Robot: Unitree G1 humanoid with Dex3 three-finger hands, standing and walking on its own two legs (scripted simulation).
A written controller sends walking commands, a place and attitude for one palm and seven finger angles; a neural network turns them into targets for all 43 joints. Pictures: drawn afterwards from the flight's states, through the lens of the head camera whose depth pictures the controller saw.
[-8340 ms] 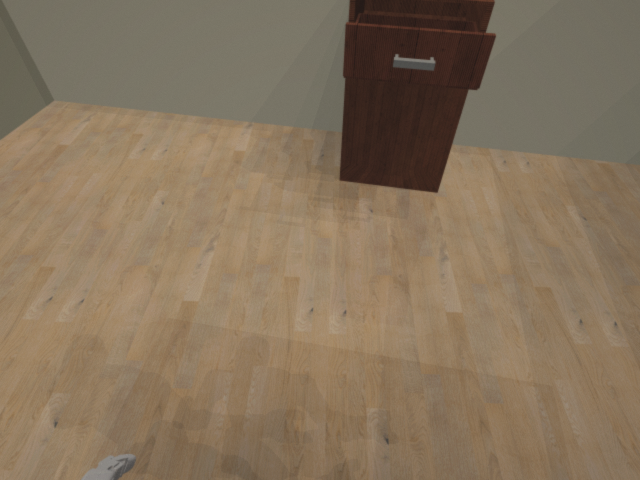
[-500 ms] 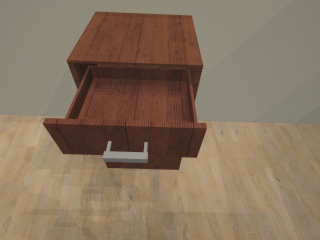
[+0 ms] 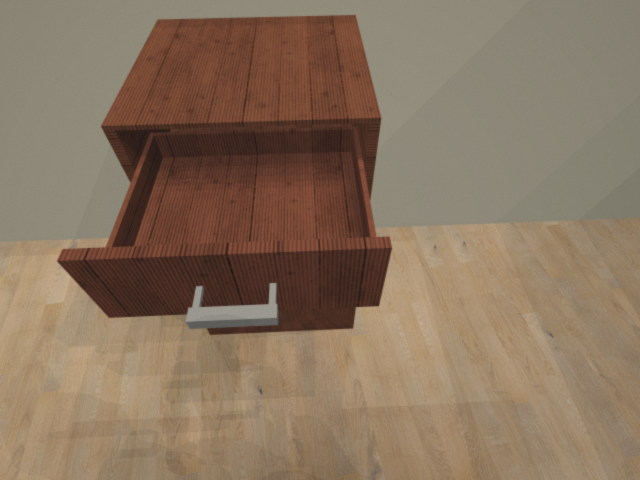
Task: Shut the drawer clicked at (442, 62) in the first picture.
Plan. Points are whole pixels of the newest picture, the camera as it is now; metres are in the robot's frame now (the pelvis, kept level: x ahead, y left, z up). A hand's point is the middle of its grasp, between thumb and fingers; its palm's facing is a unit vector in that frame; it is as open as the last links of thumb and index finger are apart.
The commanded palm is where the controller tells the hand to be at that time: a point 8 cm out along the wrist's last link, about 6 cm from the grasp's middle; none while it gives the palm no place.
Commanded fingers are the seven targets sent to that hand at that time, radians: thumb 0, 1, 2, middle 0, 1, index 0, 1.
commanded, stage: shuffle to correct the standing spot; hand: left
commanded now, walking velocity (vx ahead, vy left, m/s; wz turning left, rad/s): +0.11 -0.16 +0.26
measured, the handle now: (234, 303) +0.35 +0.14 -0.02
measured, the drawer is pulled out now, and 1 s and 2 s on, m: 0.28 0.28 0.28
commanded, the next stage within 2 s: come to a stop and stand still in 0.32 s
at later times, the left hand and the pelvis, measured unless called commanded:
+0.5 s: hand out of the picture +0.10 +0.11 -0.17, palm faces +0.10 -0.96 -0.25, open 7.3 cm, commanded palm none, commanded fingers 0.00 0.90 0.90 -0.20 -0.30 -0.20 -0.30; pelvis +0.08 -0.08 -0.01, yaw +5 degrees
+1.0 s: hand out of the picture +0.06 +0.13 -0.18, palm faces +0.15 -0.95 -0.27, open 7.3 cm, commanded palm none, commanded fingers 0.00 0.90 0.90 -0.20 -0.30 -0.20 -0.30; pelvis +0.04 -0.08 -0.01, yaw +6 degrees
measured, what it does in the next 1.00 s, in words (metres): steps on the spot: right foot, then right foot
